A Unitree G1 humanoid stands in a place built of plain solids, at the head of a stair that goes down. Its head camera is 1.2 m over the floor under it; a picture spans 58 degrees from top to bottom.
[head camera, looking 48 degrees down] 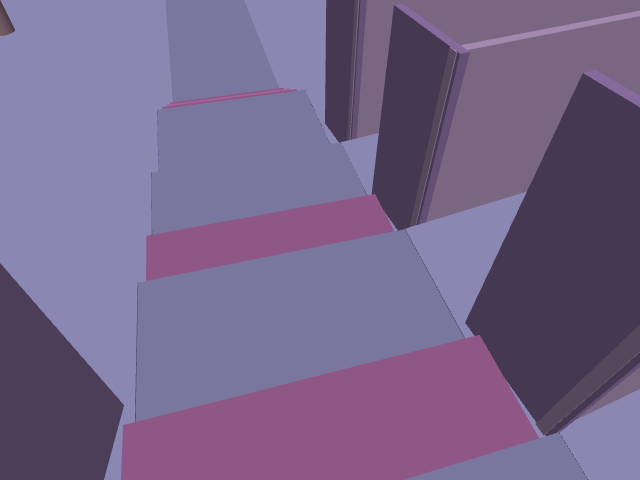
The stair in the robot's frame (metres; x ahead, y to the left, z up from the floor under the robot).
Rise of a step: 0.11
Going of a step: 0.49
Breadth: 1.16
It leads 15 degrees to the left of straight ahead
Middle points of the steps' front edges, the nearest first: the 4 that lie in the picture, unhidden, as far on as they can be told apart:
0.60 0.02 -0.11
1.20 0.18 -0.22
1.55 0.27 -0.32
2.15 0.43 -0.43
